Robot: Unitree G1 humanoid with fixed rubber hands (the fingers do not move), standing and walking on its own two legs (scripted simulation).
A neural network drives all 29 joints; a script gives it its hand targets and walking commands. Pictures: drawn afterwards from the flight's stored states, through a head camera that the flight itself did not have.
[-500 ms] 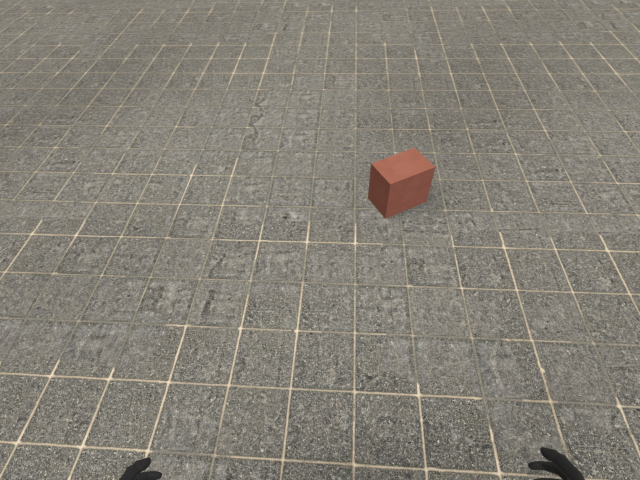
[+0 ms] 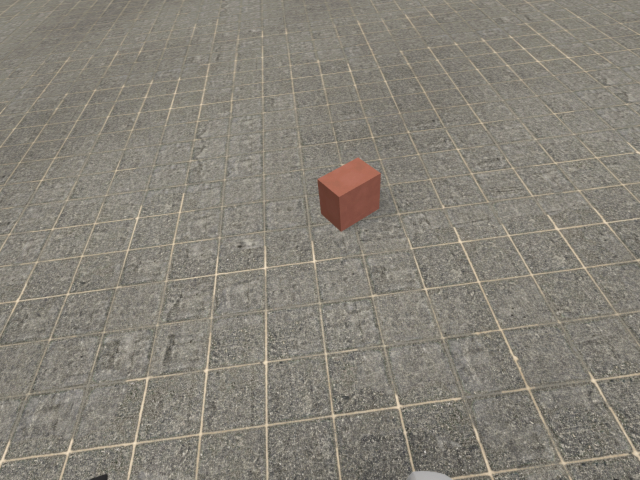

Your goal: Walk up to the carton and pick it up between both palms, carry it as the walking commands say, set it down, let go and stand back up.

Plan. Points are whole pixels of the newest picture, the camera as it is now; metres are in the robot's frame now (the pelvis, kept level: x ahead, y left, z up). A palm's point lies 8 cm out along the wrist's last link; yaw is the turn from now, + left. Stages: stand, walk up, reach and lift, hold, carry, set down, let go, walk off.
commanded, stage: walk up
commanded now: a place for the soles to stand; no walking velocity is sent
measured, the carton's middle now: (349, 194) +1.30 -0.04 -0.65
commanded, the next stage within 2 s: none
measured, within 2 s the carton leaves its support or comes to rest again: neither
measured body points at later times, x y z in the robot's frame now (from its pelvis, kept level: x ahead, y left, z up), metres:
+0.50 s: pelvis +0.15 -0.01 +0.00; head +0.16 -0.02 +0.45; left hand +0.33 +0.28 -0.08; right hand +0.13 -0.36 -0.10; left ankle +0.14 +0.11 -0.72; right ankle +0.21 -0.14 -0.72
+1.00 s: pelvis +0.33 +0.00 +0.00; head +0.35 -0.01 +0.45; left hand +0.48 +0.30 -0.10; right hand +0.36 -0.35 -0.09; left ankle +0.36 +0.11 -0.72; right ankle +0.39 -0.14 -0.71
